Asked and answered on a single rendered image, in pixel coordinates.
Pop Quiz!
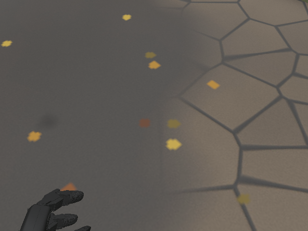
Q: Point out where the left robot hand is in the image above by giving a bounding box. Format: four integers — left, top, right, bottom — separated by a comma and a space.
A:
20, 189, 91, 231

